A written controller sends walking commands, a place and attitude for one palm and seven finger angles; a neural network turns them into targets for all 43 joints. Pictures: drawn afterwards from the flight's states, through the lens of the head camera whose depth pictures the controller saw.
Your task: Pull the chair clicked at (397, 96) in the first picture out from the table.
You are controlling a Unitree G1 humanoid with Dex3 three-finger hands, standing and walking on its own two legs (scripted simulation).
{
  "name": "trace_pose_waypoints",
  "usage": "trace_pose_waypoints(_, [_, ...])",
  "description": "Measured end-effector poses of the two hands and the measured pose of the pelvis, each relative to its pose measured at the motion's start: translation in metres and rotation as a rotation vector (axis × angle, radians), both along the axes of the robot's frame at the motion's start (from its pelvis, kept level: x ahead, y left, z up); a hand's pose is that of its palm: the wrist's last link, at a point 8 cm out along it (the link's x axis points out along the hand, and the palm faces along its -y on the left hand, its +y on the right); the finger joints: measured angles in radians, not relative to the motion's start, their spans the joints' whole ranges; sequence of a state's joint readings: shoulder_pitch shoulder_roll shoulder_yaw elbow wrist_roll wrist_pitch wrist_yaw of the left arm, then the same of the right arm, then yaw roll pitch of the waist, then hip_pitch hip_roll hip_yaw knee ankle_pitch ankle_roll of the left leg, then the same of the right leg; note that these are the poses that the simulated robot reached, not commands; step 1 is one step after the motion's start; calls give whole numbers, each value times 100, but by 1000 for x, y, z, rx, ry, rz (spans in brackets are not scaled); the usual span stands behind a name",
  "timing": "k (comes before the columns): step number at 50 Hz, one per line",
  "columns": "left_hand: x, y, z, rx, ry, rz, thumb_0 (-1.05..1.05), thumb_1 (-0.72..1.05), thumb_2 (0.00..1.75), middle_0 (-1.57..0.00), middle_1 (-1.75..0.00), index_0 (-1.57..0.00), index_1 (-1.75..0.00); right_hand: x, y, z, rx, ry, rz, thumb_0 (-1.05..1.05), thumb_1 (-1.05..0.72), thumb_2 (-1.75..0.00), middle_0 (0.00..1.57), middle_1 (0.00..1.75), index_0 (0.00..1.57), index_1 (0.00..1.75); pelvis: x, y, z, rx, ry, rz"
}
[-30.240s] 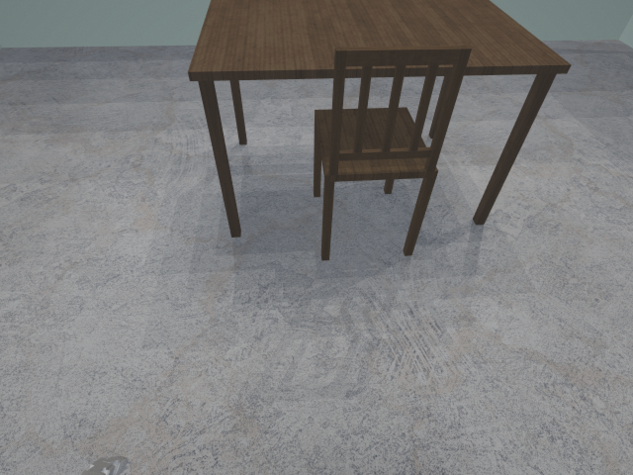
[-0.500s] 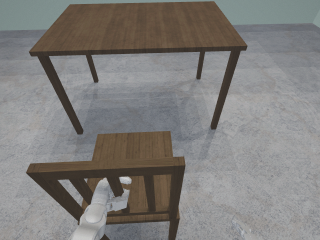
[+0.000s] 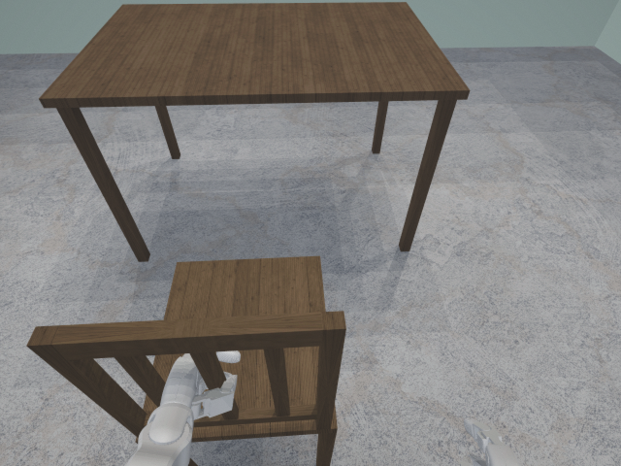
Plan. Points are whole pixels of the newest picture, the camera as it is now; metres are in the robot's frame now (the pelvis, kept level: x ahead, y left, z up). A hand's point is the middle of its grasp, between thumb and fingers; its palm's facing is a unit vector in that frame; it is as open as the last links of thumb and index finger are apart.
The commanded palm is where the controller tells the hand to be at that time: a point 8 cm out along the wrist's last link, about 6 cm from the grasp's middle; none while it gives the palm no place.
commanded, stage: open the thumb and straighten the fingers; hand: left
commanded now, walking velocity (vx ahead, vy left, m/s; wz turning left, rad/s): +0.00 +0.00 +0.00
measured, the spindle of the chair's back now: (218, 385) +0.26 +0.15 -0.10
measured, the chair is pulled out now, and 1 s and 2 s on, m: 0.65 0.65 0.65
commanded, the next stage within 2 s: draw the fingers out of the gap in 0.68 s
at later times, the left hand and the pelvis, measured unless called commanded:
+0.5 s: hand (220, 389) +0.24 +0.14 -0.06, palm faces -0.01 -0.99 -0.16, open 15.2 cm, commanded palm +0.22 +0.19 -0.05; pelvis +0.01 +0.00 -0.03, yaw +2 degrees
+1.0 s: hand (210, 423) +0.20 +0.14 -0.07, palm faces +0.01 -0.98 -0.18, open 17.5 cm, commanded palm +0.17 +0.19 -0.05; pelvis +0.02 -0.01 -0.04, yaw +2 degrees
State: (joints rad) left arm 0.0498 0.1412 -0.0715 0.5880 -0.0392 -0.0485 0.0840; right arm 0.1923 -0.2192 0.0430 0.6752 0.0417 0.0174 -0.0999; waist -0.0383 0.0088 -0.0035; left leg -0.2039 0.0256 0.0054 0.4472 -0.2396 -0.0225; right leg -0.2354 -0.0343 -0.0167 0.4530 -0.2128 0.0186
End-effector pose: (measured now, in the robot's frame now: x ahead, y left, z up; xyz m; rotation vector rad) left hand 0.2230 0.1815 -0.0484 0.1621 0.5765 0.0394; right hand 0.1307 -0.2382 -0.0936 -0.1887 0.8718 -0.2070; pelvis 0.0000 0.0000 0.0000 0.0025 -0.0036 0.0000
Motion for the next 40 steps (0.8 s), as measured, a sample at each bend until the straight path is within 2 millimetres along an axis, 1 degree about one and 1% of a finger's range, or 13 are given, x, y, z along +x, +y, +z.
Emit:
trace_pose_waypoints(3, [2,2,2,-17,-16,-13,7,59,77,-29,-127,-49,-144,-3,-1,-2,24,-10,7,1,-91,-90,20,30,20,30,-1,-1,-5,1,25,7])
trace_pose_waypoints(6, [4,5,7,-19,-45,-27,5,47,70,-34,-132,-49,-144,-3,-3,-5,29,-36,17,1,-91,-90,20,30,20,30,-2,0,-10,-3,47,9])
trace_pose_waypoints(8, [4,5,7,-11,-49,-35,4,35,64,-35,-133,-49,-144,-1,-4,-7,31,-55,24,1,-91,-90,20,30,20,30,-2,1,-13,-4,62,9])
trace_pose_waypoints(11, [6,5,8,-5,-45,-34,3,11,52,-36,-132,-49,-142,4,-5,-12,32,-79,35,1,-91,-90,20,30,20,30,-2,2,-19,-5,81,11])
trace_pose_waypoints(15, [7,11,8,7,-31,-15,1,-19,38,-37,-125,-45,-131,13,-3,-17,30,-107,48,1,-91,-90,20,30,20,30,0,2,-24,-4,100,14])
trace_pose_waypoints(18, [6,12,7,6,-18,-5,1,-33,30,-35,-113,-40,-117,21,-1,-19,30,-130,63,1,-91,-90,20,30,20,30,3,2,-27,-3,113,19])
trace_pose_waypoints(22, [3,9,4,-2,-3,-5,0,-45,25,-29,-92,-32,-93,32,1,-20,25,-157,85,1,-91,-90,20,30,20,30,6,0,-31,-5,125,28])
trace_pose_waypoints(27, [2,8,3,0,-5,-1,-1,-51,22,-19,-60,-20,-60,42,2,-20,20,-182,104,1,-91,-90,20,30,20,30,10,-2,-35,-5,136,33])
trace_pose_waypoints(32, [-1,11,3,13,-1,6,-1,-53,21,-10,-29,-10,-29,47,1,-21,14,-192,114,1,-91,-90,20,30,20,30,13,-5,-38,-8,144,39])
trace_pose_waypoints(36, [-3,11,4,14,1,3,-1,-54,21,-5,-14,-5,-14,48,-1,-22,7,-195,115,1,-91,-90,20,30,20,30,14,-6,-40,-10,148,44])
trace_pose_waypoints(40, [-4,8,4,8,1,-3,-1,-54,20,-2,-6,-2,-6,46,-3,-24,-2,-193,113,1,-91,-90,20,30,20,30,15,-6,-42,-11,152,46])
